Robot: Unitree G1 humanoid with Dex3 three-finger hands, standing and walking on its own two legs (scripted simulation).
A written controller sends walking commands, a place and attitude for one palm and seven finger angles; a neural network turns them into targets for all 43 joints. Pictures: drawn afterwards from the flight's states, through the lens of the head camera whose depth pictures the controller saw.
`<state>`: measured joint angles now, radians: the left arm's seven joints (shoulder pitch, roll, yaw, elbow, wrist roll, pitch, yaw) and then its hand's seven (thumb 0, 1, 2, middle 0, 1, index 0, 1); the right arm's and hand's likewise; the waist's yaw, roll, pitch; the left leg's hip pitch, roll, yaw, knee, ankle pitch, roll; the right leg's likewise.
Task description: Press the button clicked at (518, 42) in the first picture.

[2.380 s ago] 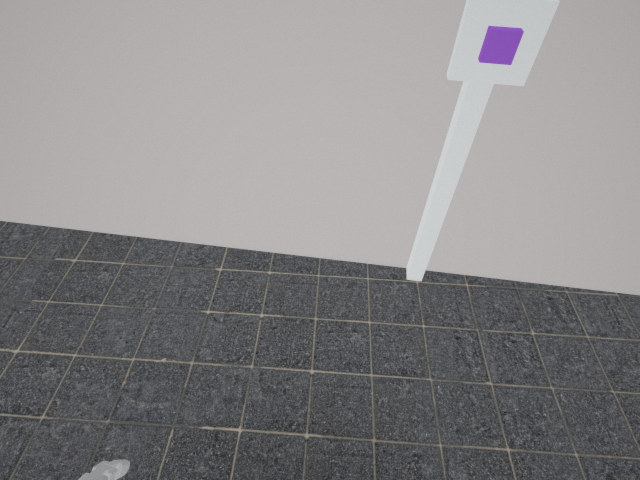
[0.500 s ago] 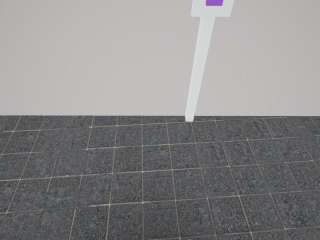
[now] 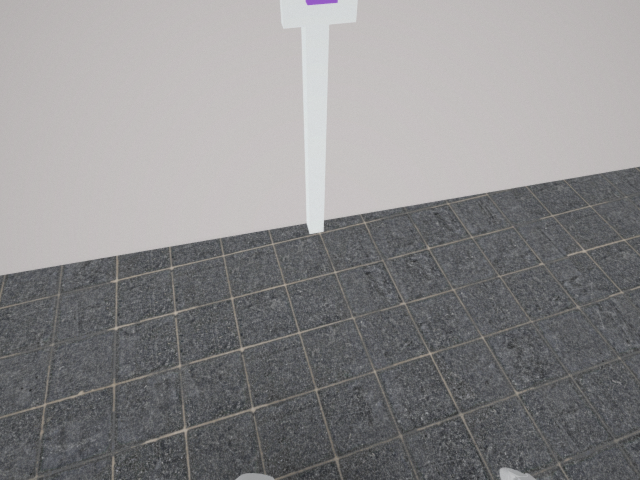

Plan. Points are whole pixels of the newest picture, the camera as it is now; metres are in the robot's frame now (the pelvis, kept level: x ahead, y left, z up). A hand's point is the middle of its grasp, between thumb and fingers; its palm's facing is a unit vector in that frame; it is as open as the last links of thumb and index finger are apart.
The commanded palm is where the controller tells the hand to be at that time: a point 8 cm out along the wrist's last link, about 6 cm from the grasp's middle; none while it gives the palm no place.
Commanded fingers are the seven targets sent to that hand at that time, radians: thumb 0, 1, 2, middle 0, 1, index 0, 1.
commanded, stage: walk to a spot facing it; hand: left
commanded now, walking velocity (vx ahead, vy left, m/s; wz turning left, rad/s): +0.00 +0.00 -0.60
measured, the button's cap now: out of the picture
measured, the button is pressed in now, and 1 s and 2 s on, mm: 0 0 0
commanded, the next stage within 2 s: turn to face it in 1.72 s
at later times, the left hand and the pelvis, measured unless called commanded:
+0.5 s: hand out of the picture +0.11 +0.20 -0.17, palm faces -0.33 -0.92 -0.21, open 7.4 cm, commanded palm none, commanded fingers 0.00 0.90 0.90 -0.20 -0.30 -0.20 -0.30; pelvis -0.03 +0.03 -0.01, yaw -21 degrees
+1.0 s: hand (245, 461) +0.16 +0.13 -0.18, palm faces -0.49 -0.85 -0.17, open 7.4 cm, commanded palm none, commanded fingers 0.00 0.90 0.90 -0.20 -0.30 -0.20 -0.30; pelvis +0.10 -0.04 -0.01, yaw -35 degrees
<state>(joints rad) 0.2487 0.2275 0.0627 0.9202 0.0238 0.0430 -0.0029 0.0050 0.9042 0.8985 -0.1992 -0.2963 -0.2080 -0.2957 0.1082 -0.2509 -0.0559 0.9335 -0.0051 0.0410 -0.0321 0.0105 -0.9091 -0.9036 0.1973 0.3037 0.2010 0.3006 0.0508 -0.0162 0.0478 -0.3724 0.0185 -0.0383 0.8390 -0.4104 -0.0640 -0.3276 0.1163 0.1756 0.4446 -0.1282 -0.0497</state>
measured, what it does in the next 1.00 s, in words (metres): walks ahead, turning right: left foot, then right foot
